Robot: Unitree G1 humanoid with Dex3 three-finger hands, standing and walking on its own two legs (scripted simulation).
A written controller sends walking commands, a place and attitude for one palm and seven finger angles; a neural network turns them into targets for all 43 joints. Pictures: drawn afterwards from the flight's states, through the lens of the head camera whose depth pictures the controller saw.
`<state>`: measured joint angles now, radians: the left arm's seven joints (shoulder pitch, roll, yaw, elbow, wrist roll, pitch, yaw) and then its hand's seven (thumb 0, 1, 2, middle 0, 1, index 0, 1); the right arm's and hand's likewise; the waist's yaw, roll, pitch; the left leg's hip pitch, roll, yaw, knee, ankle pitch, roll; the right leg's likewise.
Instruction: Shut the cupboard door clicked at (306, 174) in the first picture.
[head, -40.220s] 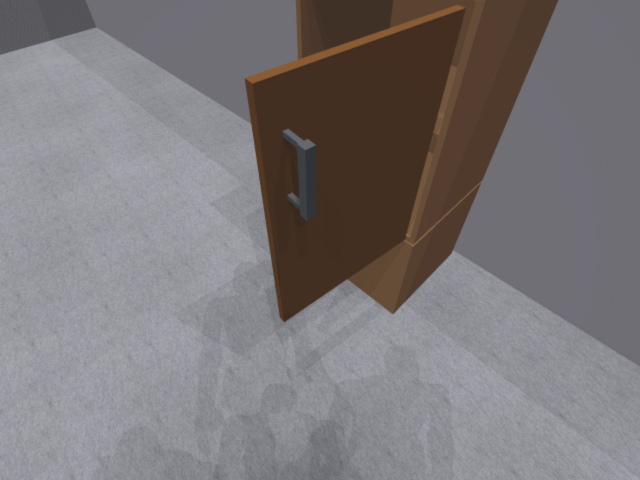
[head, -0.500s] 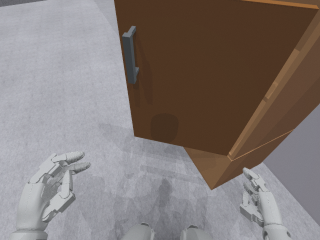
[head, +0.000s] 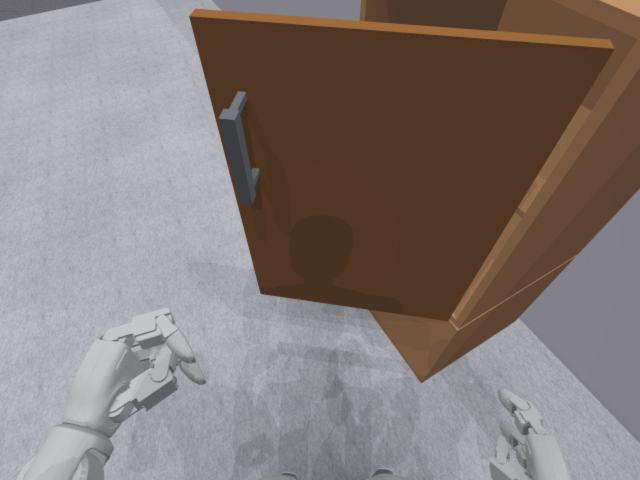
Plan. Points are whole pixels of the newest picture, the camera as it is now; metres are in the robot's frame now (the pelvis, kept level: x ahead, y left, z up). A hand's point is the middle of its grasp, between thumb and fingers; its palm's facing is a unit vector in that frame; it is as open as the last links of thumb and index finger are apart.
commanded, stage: raise the hand and make a fist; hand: left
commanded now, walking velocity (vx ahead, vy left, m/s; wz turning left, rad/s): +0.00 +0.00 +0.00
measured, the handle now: (243, 151) +0.48 +0.14 +0.14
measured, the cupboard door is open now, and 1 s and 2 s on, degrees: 51 51 51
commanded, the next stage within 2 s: bring the fist close to the handle in 0.84 s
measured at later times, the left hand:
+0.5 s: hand (87, 312) +0.24 +0.23 +0.16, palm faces +0.00 -1.00 -0.08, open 3.1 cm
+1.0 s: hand (128, 343) +0.22 +0.20 +0.13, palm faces -0.07 -1.00 -0.07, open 3.1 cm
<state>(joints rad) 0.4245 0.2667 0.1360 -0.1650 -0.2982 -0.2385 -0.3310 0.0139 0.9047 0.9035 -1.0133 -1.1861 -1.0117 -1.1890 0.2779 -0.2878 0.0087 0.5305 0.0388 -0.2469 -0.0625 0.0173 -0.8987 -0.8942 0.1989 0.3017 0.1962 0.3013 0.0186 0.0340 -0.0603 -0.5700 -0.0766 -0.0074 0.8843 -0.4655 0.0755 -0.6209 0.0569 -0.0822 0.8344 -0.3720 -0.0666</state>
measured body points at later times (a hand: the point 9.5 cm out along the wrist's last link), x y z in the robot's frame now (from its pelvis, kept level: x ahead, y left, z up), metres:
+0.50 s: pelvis +0.01 +0.03 +0.02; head +0.01 +0.03 +0.47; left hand +0.23 +0.28 +0.16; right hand +0.20 -0.18 -0.04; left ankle -0.02 +0.07 -0.70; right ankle +0.03 -0.08 -0.70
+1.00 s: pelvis +0.00 +0.02 +0.03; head +0.00 +0.01 +0.48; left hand +0.22 +0.25 +0.14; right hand +0.18 -0.21 -0.04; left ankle -0.02 +0.07 -0.70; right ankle +0.03 -0.08 -0.70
